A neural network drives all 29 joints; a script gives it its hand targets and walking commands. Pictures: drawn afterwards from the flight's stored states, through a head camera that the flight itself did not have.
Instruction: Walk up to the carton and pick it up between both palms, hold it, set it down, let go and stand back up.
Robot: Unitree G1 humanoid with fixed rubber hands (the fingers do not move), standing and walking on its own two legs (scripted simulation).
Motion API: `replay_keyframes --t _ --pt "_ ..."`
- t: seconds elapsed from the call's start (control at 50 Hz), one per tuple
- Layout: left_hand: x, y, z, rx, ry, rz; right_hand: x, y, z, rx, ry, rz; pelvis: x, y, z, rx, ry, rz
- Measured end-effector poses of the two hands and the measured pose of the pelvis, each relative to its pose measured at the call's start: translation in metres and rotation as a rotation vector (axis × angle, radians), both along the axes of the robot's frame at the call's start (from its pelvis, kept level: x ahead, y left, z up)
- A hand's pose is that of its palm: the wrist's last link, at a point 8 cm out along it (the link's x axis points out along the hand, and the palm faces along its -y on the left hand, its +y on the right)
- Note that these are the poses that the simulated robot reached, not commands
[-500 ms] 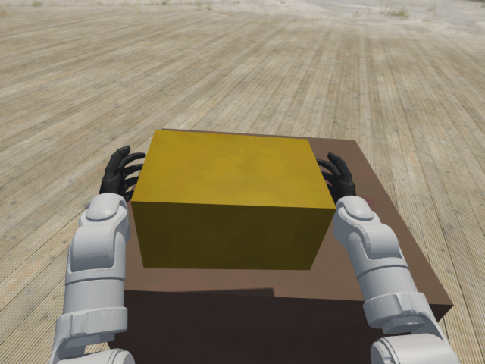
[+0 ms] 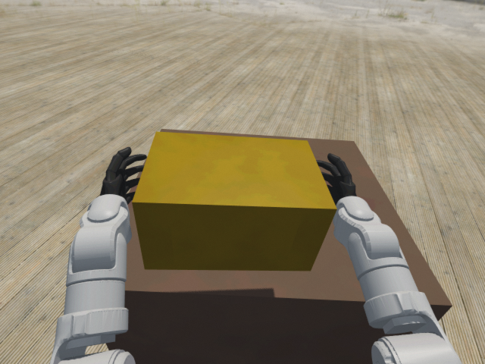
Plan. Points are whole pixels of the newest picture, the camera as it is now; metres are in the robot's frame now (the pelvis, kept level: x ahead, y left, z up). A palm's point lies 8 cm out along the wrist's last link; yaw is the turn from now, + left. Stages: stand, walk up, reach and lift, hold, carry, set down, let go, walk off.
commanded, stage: hold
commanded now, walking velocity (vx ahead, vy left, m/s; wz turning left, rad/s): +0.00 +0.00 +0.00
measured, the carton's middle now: (232, 200) +0.37 +0.01 +0.15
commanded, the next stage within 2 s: none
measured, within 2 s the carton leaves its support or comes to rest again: neither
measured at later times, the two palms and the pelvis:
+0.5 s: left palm (116, 197) +0.35 +0.19 +0.17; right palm (342, 200) +0.35 -0.18 +0.17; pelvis +0.00 +0.00 +0.00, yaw +0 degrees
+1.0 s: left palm (116, 197) +0.35 +0.19 +0.17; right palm (341, 199) +0.35 -0.18 +0.17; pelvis +0.00 +0.00 +0.00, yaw +0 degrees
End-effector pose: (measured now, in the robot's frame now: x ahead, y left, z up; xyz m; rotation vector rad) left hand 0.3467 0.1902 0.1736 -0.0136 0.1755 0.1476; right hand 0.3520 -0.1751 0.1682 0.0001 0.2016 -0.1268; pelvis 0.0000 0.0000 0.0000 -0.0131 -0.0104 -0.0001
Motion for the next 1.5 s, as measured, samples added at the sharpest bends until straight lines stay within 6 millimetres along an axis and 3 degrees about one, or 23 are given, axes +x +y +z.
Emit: replay_keyframes --t 1.5 --pt "0.0002 0.0019 0.0036 -0.001 -0.006 0.000 -0.0002 0.0019 0.0021 0.005 -0.006 -0.002 -0.0015 0.0014 0.0000 0.000 0.001 -0.003"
